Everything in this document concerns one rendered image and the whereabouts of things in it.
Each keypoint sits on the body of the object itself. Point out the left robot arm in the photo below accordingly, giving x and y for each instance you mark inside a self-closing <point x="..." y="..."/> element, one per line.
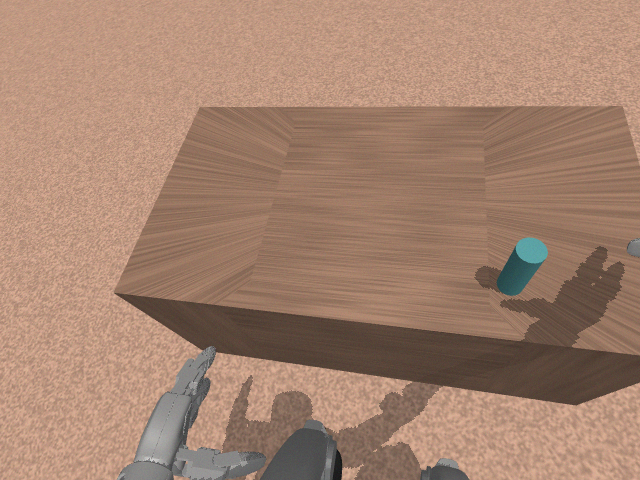
<point x="145" y="471"/>

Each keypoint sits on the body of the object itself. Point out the can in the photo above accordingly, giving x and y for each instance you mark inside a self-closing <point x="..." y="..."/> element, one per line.
<point x="526" y="258"/>

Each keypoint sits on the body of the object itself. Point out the left robot hand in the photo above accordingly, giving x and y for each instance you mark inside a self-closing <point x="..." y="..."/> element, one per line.
<point x="164" y="438"/>

